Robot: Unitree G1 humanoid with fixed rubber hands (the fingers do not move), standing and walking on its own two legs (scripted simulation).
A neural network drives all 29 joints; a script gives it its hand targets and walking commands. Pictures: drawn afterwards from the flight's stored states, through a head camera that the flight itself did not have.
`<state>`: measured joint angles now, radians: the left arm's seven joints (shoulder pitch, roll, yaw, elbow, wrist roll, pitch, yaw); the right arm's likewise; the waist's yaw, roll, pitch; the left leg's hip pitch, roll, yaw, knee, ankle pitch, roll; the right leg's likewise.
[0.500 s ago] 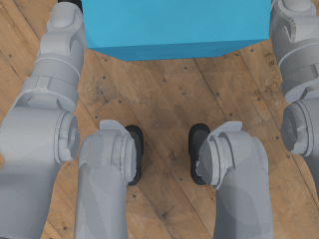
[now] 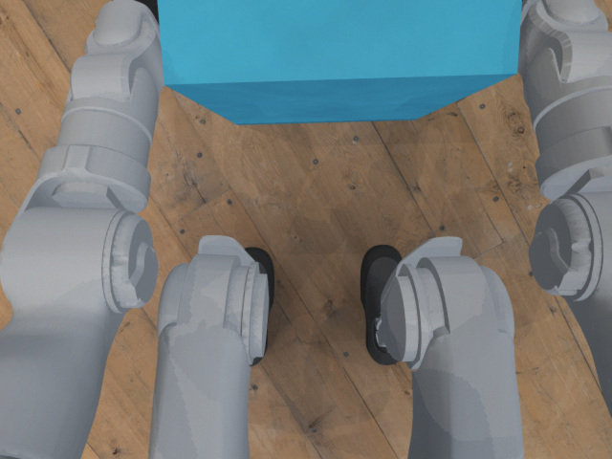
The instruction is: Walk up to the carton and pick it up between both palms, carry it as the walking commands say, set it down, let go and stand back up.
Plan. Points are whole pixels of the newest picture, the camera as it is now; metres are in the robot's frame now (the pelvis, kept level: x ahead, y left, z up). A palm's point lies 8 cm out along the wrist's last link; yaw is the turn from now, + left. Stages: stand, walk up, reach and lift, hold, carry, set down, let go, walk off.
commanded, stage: reach and lift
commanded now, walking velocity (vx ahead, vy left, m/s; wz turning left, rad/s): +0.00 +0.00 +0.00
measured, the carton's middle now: (328, 34) +0.54 -0.01 -0.22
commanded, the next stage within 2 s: none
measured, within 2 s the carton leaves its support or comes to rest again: leaves its support in 0.10 s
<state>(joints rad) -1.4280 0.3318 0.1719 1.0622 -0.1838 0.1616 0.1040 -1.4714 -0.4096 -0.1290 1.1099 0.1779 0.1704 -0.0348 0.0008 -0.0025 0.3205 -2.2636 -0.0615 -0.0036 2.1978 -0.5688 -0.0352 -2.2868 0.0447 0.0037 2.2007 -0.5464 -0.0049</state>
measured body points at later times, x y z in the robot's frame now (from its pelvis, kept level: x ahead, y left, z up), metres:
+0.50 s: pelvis +0.01 +0.00 +0.03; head +0.35 -0.02 +0.33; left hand +0.57 +0.17 -0.08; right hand +0.57 -0.20 -0.08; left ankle +0.12 +0.12 -0.33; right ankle +0.12 -0.11 -0.33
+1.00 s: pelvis +0.01 +0.00 +0.09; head +0.33 -0.02 +0.40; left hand +0.56 +0.17 -0.01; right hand +0.56 -0.20 -0.02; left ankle +0.12 +0.12 -0.33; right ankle +0.12 -0.11 -0.33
